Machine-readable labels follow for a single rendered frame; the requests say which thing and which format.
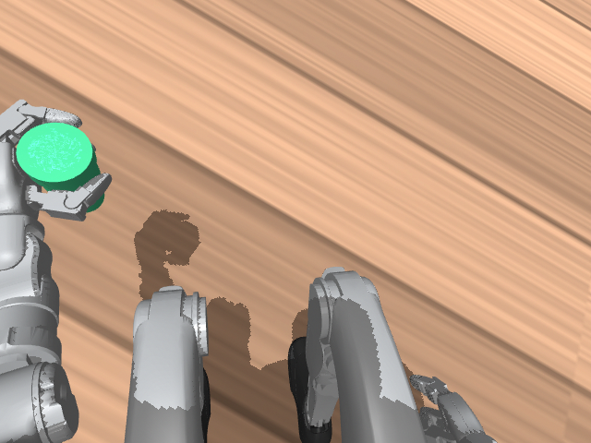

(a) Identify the right robot foot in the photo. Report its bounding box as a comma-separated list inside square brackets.
[288, 337, 332, 443]

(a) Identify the right robot hand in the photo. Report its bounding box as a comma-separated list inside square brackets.
[410, 375, 486, 443]

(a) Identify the left robot hand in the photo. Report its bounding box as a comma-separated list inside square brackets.
[0, 100, 112, 222]

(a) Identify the left robot arm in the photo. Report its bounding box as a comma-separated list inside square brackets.
[0, 213, 78, 443]

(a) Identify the cup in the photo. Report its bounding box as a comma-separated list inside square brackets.
[16, 123, 104, 213]

